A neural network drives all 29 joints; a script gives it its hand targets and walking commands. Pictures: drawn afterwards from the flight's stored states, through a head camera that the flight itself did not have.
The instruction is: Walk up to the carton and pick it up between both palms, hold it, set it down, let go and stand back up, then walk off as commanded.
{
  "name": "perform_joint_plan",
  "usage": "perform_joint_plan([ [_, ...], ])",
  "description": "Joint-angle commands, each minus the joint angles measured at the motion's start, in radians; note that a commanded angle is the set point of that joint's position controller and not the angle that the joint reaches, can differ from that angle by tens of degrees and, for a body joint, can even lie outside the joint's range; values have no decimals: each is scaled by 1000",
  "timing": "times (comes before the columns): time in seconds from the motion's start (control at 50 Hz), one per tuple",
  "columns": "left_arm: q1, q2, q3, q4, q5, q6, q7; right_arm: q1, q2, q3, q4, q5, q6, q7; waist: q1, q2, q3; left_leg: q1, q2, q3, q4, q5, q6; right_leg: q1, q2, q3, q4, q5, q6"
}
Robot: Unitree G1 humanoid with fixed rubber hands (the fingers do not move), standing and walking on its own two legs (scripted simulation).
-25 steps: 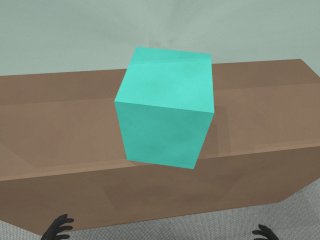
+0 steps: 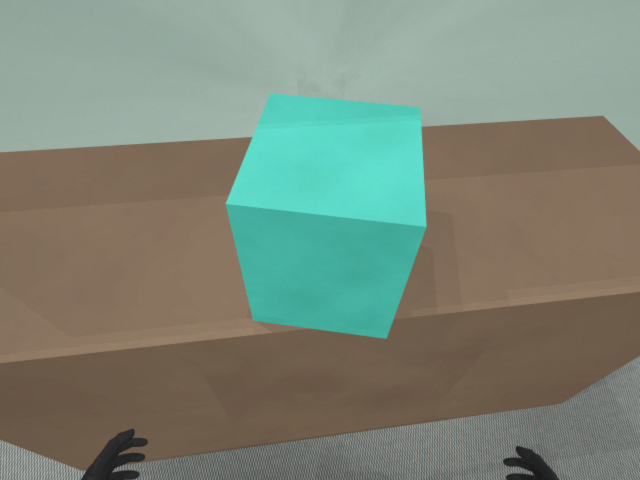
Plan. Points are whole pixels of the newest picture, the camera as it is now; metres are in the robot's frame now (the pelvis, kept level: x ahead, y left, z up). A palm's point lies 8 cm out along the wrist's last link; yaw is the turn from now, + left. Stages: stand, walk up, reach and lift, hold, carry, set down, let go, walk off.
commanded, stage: walk up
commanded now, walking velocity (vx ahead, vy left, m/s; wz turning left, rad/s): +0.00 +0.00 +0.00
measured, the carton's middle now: (330, 221) +0.43 -0.01 +0.06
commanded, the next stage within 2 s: none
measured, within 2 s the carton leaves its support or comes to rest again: neither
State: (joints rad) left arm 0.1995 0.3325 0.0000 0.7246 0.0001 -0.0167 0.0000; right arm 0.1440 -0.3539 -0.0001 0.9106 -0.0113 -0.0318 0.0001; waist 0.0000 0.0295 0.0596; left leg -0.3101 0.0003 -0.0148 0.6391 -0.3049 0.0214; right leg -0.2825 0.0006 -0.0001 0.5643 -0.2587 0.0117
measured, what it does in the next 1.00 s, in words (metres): steps on the spot: left foot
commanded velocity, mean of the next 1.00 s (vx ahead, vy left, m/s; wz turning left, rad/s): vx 0.00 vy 0.00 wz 0.00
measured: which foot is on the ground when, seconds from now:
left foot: down 0.00-0.38, up 0.40-0.82, down 0.84-1.00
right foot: down 0.00-1.00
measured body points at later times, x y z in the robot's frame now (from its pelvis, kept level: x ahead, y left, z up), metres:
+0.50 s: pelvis +0.02 -0.08 +0.00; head +0.04 -0.08 +0.45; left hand +0.12 +0.23 -0.09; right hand +0.10 -0.40 -0.11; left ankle +0.01 +0.09 -0.70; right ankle +0.04 -0.15 -0.73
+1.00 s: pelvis +0.05 -0.07 +0.00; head +0.07 -0.04 +0.45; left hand +0.17 +0.24 -0.11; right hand +0.12 -0.38 -0.11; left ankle +0.08 +0.06 -0.73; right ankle +0.05 -0.16 -0.71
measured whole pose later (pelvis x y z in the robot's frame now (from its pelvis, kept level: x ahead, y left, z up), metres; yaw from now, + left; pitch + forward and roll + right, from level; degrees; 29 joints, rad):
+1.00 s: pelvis +0.05 -0.07 +0.00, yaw +1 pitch -3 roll +1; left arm 0.21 0.41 0.00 0.72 0.00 0.03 -0.02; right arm 0.27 -0.37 0.00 0.91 -0.01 -0.06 -0.02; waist 0.00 -0.07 0.09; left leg -0.27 -0.02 -0.02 0.62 -0.29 0.01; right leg -0.29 0.03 -0.01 0.77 -0.52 -0.06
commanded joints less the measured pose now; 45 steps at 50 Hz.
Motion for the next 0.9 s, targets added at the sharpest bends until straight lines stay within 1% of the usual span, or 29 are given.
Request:
perform_joint_plan([
  [0.0, -93, 216, 48, 54, 15, -25, 2, -78, -211, -53, -19, -3, -19, 5, -7, -13, -66, 13, 105, -142, -294, 32, 26, 110, -90, 91, -138, 71, -60],
  [0.04, -58, 216, 48, 68, 2, -31, 2, -81, -201, -47, -21, -2, -18, 4, 8, 13, -95, 31, 119, -144, -285, 73, 32, 108, -93, 102, -140, 54, -58],
  [0.06, -94, 220, 53, 69, 7, -28, 4, -69, -209, -53, -4, 5, -19, 3, -14, -50, -114, 66, 119, -156, -290, 84, 31, 121, -93, 101, -141, 72, -63],
  [0.08, -105, 193, 45, 54, 0, -27, -2, -76, -195, -45, -7, -1, -17, 2, 7, -9, -129, 65, 118, -144, -270, 115, 31, 126, -92, 90, -127, 100, -65],
  [0.1, -77, 272, 102, -5, 47, -12, -18, 81, -297, -88, -25, -4, -38, -11, -31, -82, -140, 119, 166, -260, -262, 48, 68, 38, -26, 35, 17, -43, -91],
  [0.14, -46, 245, 90, -18, 43, 13, -23, 141, -365, -126, -31, -14, -47, -27, -35, 61, -83, 227, 318, -474, -335, -99, 168, -204, -21, 35, 163, -219, -74],
  [0.16, -57, 247, 93, -38, 43, 18, -21, 158, -369, -127, -29, -16, -53, -36, -35, 40, -37, 231, 345, -533, -331, -28, 200, -291, -35, 63, 232, -258, -76],
  [0.2, -54, 251, 93, -51, 40, 18, -27, 144, -360, -133, -41, -21, -61, -36, -28, 132, -15, 218, 325, -485, -318, 82, 199, -311, -60, 82, 285, -268, -61],
  [0.26, -18, 256, 104, -27, 51, 19, -35, 128, -345, -132, -58, -22, -57, -39, -26, 102, -64, 209, 299, -411, -266, 161, 190, -236, -59, 54, 269, -284, -52],
  [0.3, 28, 260, 100, -26, 41, 18, -37, 84, -336, -128, -89, -14, -50, -35, -3, 162, -53, 158, 261, -344, -228, 106, 171, -169, -54, 42, 150, -251, -57],
  [0.34, 141, 240, 97, 31, 46, 13, -31, 19, -297, -105, -109, -10, -32, -28, 75, 168, -93, -32, 195, -227, -90, 99, 94, 139, -38, 35, -97, -93, -81],
  [0.36, 154, 305, 108, 38, 55, 2, -22, 49, -213, -75, -117, -2, -25, -28, 76, -117, -75, -177, 77, -118, 119, -51, 34, 215, -160, 285, -267, -224, -121],
  [0.38, 89, 368, 118, 4, 55, -11, -21, 73, -200, -67, -112, -5, -22, -29, 46, -178, -23, -338, -70, 20, 244, -281, -27, 249, -308, 519, -361, -192, -180],
  [0.4, 57, 393, 128, -19, 49, -12, -25, 108, -257, -80, -98, -5, -16, -40, 35, -101, -36, -294, -45, -68, 318, -316, -18, 186, -349, 540, -342, -173, -199],
  [0.44, 11, 345, 113, -27, 34, -4, -16, 154, -261, -87, -73, 12, -9, -39, 10, -127, 73, -279, -9, -90, 342, -221, -15, 112, -271, 388, -338, -95, -131],
  [0.46, 11, 334, 118, -27, 35, -5, -13, 167, -283, -89, -63, 8, -12, -36, 8, -142, 71, -289, 2, -71, 317, -195, -19, 173, -250, 362, -330, -28, -137],
  [0.52, 61, 287, 112, -11, 24, -9, -13, 170, -264, -79, -62, 7, -7, -26, 24, -168, -21, -269, -19, -52, 306, -132, -20, 334, -194, 252, -222, 442, -108],
  [0.54, 57, 294, 110, -16, 22, -2, -16, 173, -259, -76, -73, 8, -8, -29, 30, -222, -49, -214, -19, -35, 257, -147, -40, 316, -179, 199, -212, 393, -131],
  [0.56, 84, 279, 112, -4, 18, 2, -16, 156, -268, -80, -60, 7, -3, -30, 53, -202, -28, -248, -16, -46, 261, -127, -34, 350, -184, 237, -232, 332, -96],
  [0.6, 81, 296, 115, -11, 14, 9, -10, 128, -265, -73, -68, 8, 3, -31, 60, -259, 47, -283, -10, -40, 232, -124, -23, 321, -191, 226, -254, 305, -115],
  [0.62, 97, 316, 119, -23, 18, 11, -10, 141, -261, -80, -64, 8, 2, -35, 54, -234, 36, -240, -16, -40, 232, -124, -24, 300, -209, 244, -244, 356, -117],
  [0.68, 30, 304, 111, -59, 21, 15, -23, 162, -275, -82, -59, 10, -13, -35, 36, -229, 45, -111, 10, 11, 138, -123, -28, 143, -227, 235, -266, 133, -235],
  [0.74, -3, 303, 110, -59, 25, 24, -31, 185, -247, -82, -62, 6, -34, -30, 15, -236, 64, -6, 12, 52, -74, -23, -16, 89, -180, 171, -204, 118, -222],
  [0.78, -55, 269, 84, -62, 11, 26, -33, 243, -230, -75, -50, 5, -51, -35, -48, -187, -24, 170, 19, 10, -245, 95, 9, 30, -154, 128, -65, 142, -172],
  [0.8, -49, 224, 70, -69, 2, 21, -27, 263, -300, -93, -47, -20, -56, -42, -56, -88, -68, 251, 131, -202, -306, 171, 40, -19, -92, 99, 76, 182, -104],
  [0.82, -62, 212, 58, -83, 2, 21, -26, 286, -363, -107, -44, -26, -67, -53, -52, 31, -85, 309, 312, -501, -351, 268, 118, -159, 17, 59, 233, -38, -47],
  [0.84, -35, 268, 85, -48, 6, 40, -15, 256, -406, -111, -51, -12, -56, -55, -26, -6, -37, 256, 398, -612, -323, 247, 240, -210, 16, 75, 302, -359, -41],
  [0.86, -15, 283, 77, -32, 6, 44, -12, 227, -398, -110, -44, 1, -57, -55, -13, -24, -23, 242, 386, -565, -291, 251, 275, -195, -16, 99, 367, -371, -39],
  [0.88, -15, 265, 73, -41, 7, 37, -11, 175, -365, -105, -65, -4, -54, -55, -6, 107, -9, 241, 343, -481, -252, 372, 272, -204, -42, 113, 340, -355, -39],
])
